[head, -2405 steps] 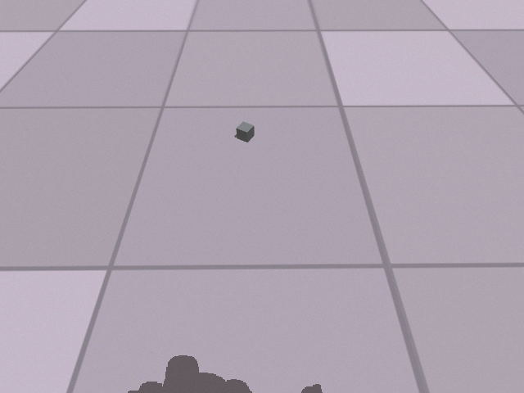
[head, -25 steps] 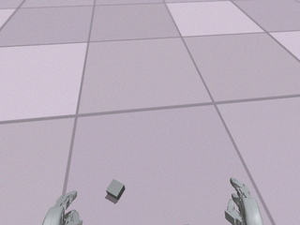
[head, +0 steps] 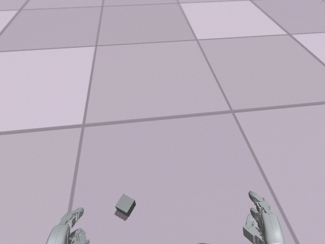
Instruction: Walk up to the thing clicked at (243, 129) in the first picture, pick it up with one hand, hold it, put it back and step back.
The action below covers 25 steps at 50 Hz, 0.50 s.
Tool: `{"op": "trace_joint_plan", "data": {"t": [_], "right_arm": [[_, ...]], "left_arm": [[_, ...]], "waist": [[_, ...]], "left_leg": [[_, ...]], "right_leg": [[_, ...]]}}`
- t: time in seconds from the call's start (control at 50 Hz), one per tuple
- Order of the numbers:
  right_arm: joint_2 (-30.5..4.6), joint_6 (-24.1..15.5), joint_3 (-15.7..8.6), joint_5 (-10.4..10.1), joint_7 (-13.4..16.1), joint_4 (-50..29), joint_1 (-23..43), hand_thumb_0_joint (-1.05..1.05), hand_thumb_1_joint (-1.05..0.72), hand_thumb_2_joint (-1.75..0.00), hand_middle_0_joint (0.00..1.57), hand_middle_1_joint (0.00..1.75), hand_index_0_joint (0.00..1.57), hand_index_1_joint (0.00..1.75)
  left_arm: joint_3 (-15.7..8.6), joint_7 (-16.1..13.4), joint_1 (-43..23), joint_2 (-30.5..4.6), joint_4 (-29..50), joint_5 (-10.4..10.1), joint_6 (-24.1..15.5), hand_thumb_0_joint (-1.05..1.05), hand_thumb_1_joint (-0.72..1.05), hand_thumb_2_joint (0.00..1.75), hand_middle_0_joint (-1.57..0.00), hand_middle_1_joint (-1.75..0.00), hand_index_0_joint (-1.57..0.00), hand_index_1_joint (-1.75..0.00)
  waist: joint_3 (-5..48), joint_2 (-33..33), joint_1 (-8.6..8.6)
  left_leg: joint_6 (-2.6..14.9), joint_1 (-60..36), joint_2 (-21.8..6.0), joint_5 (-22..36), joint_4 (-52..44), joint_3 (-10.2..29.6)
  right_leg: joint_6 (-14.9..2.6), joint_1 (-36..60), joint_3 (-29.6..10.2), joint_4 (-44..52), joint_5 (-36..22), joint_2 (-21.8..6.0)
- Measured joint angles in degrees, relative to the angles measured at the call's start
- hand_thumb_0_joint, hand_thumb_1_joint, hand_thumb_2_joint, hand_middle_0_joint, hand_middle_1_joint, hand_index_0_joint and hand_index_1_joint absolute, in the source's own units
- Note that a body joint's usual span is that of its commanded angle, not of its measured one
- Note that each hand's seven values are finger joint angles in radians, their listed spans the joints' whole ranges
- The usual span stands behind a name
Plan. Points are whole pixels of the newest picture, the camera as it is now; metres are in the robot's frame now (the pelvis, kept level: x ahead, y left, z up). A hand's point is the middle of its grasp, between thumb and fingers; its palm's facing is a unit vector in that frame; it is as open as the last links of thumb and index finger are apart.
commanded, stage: home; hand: left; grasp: from above
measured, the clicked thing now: (125, 205) +0.45 +0.19 -0.67
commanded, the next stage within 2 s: stand in 0.68 s
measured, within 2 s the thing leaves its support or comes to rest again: neither
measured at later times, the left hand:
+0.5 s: hand (87, 241) +0.17 +0.18 -0.05, palm faces +0.04 -0.98 -0.20, open 7.4 cm
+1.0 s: hand out of the picture +0.13 +0.23 -0.10, palm faces +0.01 -0.94 -0.35, open 7.4 cm
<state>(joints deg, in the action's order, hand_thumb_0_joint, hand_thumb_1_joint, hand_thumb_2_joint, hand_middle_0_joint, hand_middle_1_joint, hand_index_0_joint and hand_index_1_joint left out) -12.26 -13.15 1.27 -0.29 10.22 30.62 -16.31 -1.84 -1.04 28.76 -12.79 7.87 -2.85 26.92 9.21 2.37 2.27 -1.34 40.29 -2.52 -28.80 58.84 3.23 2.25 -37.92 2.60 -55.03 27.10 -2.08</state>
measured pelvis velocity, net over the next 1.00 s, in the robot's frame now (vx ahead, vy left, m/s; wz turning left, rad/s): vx -0.01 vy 0.00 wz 0.00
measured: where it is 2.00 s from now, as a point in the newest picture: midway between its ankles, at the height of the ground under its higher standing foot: outside the picture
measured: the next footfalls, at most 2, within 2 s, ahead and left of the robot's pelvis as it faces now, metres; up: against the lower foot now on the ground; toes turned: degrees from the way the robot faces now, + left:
none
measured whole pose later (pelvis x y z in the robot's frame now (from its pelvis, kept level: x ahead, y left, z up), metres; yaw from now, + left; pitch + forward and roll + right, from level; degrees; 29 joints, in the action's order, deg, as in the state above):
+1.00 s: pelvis -0.01 +0.00 +0.02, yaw +0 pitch +2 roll +0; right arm -16.4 -2.7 -2.0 3.5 0.9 46.1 -10.3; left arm -1.9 -1.8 13.7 -17.2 -32.1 3.0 5.1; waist -1.8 -1.2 -1.0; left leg -0.6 26.0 -0.3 -24.3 48.5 0.7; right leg 2.4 -26.0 0.4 -48.8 24.6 -4.3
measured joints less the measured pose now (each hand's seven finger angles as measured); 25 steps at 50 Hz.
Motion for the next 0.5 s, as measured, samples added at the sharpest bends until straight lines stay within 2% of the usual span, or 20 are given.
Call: {"op": "trace_joint_plan", "data": {"t": [0.5], "right_arm": [[-0.02,0.16,-0.31,-0.02,0.02,0.04,0.08,0.01,-0.9,-0.89,0.2,0.3,0.2,0.3]], "left_arm": [[-0.04,-0.11,0.21,-0.01,0.32,-0.04,-0.02,0.01,0.9,0.9,-0.2,-0.3,-0.2,-0.3]], "waist": [[0.31,-0.05,0.09]], "left_leg": [[-0.04,-0.21,-0.09,-0.58,0.13,0.06]], "right_leg": [[0.0,0.25,0.04,-0.02,0.51,0.1]]}}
